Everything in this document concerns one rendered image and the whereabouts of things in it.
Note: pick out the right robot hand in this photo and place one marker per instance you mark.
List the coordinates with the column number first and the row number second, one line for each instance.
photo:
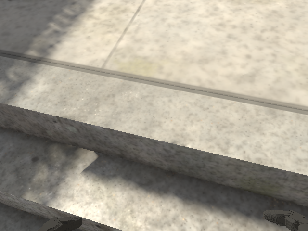
column 291, row 219

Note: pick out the left robot hand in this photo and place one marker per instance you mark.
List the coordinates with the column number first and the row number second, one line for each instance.
column 62, row 224

